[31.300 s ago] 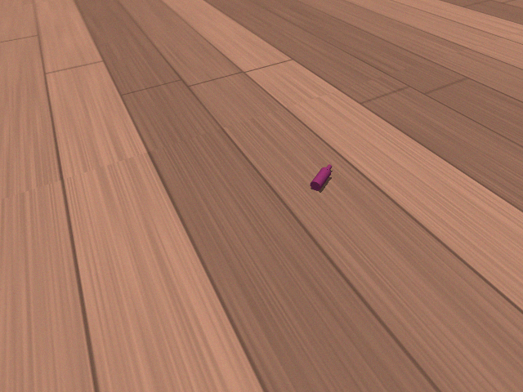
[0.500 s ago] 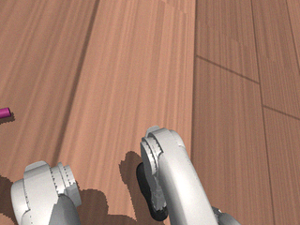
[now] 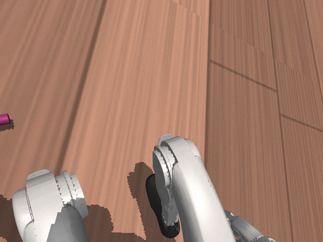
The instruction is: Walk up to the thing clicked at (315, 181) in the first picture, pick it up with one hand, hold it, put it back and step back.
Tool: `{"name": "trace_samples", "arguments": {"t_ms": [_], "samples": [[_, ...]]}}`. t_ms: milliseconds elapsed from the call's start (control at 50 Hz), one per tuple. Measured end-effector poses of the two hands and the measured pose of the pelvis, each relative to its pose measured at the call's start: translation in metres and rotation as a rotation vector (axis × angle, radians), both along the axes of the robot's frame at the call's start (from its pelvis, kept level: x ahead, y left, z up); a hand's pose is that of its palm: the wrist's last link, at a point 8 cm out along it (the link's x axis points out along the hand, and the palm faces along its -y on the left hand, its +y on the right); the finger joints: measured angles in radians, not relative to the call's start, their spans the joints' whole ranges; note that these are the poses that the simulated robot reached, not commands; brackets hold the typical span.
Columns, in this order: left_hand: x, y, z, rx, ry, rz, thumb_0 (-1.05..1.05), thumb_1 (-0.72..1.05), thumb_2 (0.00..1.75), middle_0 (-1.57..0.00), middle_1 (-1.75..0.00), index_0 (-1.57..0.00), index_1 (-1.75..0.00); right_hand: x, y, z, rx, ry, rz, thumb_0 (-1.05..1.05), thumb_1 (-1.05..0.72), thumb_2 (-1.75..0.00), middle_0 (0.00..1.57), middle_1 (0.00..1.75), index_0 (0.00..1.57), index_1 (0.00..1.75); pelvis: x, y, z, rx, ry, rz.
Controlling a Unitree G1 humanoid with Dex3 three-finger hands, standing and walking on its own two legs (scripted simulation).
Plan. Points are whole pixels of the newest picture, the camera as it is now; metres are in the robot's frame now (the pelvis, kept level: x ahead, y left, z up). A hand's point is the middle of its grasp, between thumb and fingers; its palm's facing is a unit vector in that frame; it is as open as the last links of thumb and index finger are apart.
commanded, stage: rest palm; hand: left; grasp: from above
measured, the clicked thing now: out of the picture +0.44 +0.35 -0.26
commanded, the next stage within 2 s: close in 0.20 s
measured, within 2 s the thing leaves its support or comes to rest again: neither
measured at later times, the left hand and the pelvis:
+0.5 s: hand out of the picture +0.43 +0.37 -0.22, palm faces -0.41 -0.15 -0.90, open 13.5 cm; pelvis +0.00 +0.00 +0.00, yaw -1 degrees
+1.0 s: hand out of the picture +0.42 +0.37 -0.22, palm faces -0.41 -0.15 -0.90, open 11.5 cm; pelvis +0.00 +0.00 +0.00, yaw -1 degrees
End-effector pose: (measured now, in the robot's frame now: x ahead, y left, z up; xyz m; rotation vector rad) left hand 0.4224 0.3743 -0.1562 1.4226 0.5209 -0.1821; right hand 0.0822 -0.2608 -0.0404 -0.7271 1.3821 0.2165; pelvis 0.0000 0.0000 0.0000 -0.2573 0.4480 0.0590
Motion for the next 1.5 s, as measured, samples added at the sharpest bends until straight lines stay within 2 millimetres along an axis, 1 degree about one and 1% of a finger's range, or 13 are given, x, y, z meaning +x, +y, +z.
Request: {"name": "trace_samples", "arguments": {"t_ms": [220,380,560,820,960,1200,1380,1500], "samples": [[0.004,-0.008,-0.006,0.010,-0.019,-0.001,0.00,-0.54,1.04,-0.09,-1.00,-0.08,-1.02,-0.007,0.001,0.000,0.002,0.012,0.002,0.00,-0.90,-0.90,0.21,0.30,0.20,0.30,0.000,0.001,-0.003,-0.007,-0.004,-0.007],[0.005,-0.009,-0.009,0.016,-0.014,0.016,0.00,-0.51,1.01,-0.10,-1.00,-0.10,-1.02,-0.011,0.002,-0.003,0.022,0.022,0.008,0.00,-0.90,-0.90,0.21,0.30,0.20,0.30,0.000,0.001,-0.004,-0.006,-0.004,-0.010],[0.007,-0.004,-0.006,0.021,-0.007,0.032,0.00,-0.39,0.91,-0.17,-0.96,-0.18,-0.96,-0.008,0.002,-0.005,0.031,0.022,0.013,0.00,-0.90,-0.90,0.21,0.30,0.20,0.30,0.001,0.000,-0.003,-0.006,-0.003,-0.010],[0.002,-0.006,-0.007,-0.003,-0.006,0.015,0.00,-0.23,0.80,-0.28,-0.87,-0.30,-0.86,-0.005,0.000,-0.002,0.018,0.022,0.020,0.00,-0.89,-0.90,0.21,0.30,0.20,0.30,0.000,-0.001,-0.001,-0.006,-0.004,-0.010],[0.002,-0.005,-0.006,0.014,-0.013,0.004,0.00,-0.14,0.74,-0.36,-0.81,-0.38,-0.80,-0.003,-0.002,-0.001,0.009,0.013,0.030,0.00,-0.89,-0.90,0.21,0.30,0.20,0.30,-0.001,0.000,-0.003,-0.005,-0.010,-0.009],[0.005,-0.003,-0.007,0.012,-0.013,0.023,0.00,0.01,0.61,-0.47,-0.71,-0.50,-0.69,-0.006,0.002,-0.001,0.016,0.013,0.023,0.00,-0.89,-0.90,0.20,0.30,0.20,0.30,-0.001,0.002,-0.003,-0.012,-0.007,-0.012],[0.001,-0.002,-0.009,0.007,0.005,0.016,0.00,0.12,0.53,-0.56,-0.64,-0.59,-0.62,-0.007,0.004,-0.002,0.023,0.017,0.028,0.00,-0.89,-0.90,0.21,0.30,0.20,0.30,-0.001,0.002,-0.003,-0.012,-0.009,-0.011],[-0.001,-0.002,-0.008,0.004,-0.002,0.005,0.00,0.17,0.47,-0.62,-0.59,-0.66,-0.56,-0.005,0.004,-0.003,0.023,0.020,0.037,0.00,-0.89,-0.90,0.21,0.30,0.20,0.30,-0.001,0.002,-0.003,-0.011,-0.010,-0.010]]}}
